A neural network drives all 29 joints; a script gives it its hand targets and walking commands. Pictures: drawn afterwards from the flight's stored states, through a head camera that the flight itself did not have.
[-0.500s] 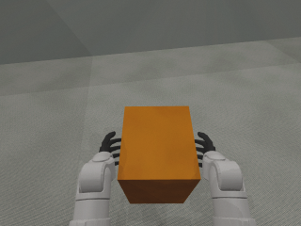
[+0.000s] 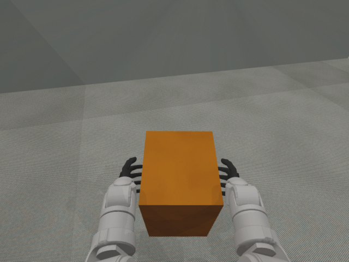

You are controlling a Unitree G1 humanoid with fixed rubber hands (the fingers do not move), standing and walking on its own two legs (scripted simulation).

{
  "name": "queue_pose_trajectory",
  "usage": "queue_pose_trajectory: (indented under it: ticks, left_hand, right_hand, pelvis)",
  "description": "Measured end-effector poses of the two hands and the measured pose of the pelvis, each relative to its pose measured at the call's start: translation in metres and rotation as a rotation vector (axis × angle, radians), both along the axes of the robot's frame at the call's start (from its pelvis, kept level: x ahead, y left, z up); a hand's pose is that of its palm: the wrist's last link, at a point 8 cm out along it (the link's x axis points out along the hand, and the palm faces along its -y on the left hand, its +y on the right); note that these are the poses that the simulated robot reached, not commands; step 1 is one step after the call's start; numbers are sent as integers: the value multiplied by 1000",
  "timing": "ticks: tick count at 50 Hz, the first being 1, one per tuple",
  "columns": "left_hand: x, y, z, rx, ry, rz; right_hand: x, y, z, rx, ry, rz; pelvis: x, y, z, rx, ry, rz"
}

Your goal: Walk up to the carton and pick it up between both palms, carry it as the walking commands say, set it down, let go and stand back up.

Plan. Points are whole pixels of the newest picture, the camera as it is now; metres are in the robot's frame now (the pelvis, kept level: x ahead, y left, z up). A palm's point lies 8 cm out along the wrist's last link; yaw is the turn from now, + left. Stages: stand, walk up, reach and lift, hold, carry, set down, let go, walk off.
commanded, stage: set down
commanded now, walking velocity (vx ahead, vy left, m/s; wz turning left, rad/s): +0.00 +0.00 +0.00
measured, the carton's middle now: (178, 187) +0.35 +0.02 -0.02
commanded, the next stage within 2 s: none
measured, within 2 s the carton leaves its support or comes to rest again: neither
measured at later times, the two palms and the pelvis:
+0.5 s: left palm (136, 200) +0.32 +0.14 -0.05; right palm (228, 202) +0.33 -0.13 -0.06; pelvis +0.00 +0.00 -0.02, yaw +0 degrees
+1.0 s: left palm (133, 212) +0.34 +0.16 -0.15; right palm (214, 209) +0.37 -0.10 -0.16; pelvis -0.01 -0.02 -0.09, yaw +0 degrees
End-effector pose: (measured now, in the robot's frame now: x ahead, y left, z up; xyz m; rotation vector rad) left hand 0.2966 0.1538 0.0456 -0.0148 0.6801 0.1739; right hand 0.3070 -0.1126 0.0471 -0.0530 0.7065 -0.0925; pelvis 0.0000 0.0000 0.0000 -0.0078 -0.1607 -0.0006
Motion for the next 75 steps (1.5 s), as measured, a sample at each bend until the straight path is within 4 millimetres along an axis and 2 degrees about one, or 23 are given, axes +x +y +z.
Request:
queue_pose_trajectory:
  ticks: [7, 13, 19, 27, 34, 41, 52, 64, 75]
  left_hand:
    - [4, 10, -31, -1, 63, 13]
    - [13, 6, -58, 11, 70, 8]
    - [21, -6, -78, 4, 55, 5]
    - [22, -14, -104, 0, 37, 53]
    - [24, -10, -127, -3, 4, 86]
    - [30, -1, -158, -6, 10, 84]
    - [42, 10, -206, -37, 14, 117]
    - [59, 13, -240, -40, 13, 104]
    - [69, 10, -276, -31, 15, 107]
  right_hand:
    - [2, 10, -38, 6, 62, 7]
    - [9, 6, -68, 9, 68, 9]
    - [15, -6, -88, 2, 53, 5]
    - [28, -13, -113, 19, 37, 35]
    - [39, -9, -135, 45, 8, 37]
    - [47, 0, -165, 56, 15, 27]
    - [61, 12, -214, 40, 18, 51]
    - [74, 14, -247, 16, 13, 53]
    - [89, 11, -279, 21, 13, 64]
  pelvis:
    - [1, 17, -2, 0, 32, -7]
    - [2, 21, -4, 3, 136, 11]
    - [3, 14, -9, 15, 239, 6]
    - [0, -7, -20, 20, 337, 0]
    - [-5, -24, -37, 17, 420, 3]
    - [-9, -29, -58, 15, 505, 0]
    - [-7, -15, -92, 16, 646, 4]
    - [-8, 6, -119, 0, 713, 5]
    - [-16, 5, -147, 2, 768, 9]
